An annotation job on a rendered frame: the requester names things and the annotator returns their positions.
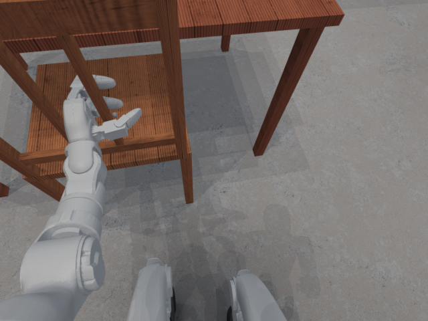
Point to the robot left thigh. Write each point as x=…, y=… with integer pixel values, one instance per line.
x=153, y=289

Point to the table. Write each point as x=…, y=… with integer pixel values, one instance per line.
x=208, y=18

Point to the robot left hand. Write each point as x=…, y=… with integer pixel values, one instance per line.
x=79, y=115

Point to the robot right shin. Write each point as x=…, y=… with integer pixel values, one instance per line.
x=239, y=317

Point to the chair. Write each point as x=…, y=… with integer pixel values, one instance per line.
x=151, y=82

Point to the robot left upper arm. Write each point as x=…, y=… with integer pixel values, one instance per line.
x=57, y=277

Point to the robot left forearm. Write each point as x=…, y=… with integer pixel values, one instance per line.
x=82, y=204

